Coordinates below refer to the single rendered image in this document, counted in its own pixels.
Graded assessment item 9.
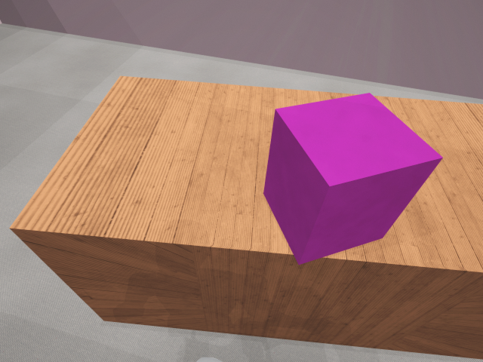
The carton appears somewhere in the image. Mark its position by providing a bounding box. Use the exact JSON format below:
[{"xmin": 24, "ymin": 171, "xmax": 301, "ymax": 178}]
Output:
[{"xmin": 263, "ymin": 93, "xmax": 443, "ymax": 265}]

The pedestal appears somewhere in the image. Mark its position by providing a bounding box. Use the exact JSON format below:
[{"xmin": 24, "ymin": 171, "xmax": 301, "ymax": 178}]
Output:
[{"xmin": 9, "ymin": 76, "xmax": 483, "ymax": 360}]

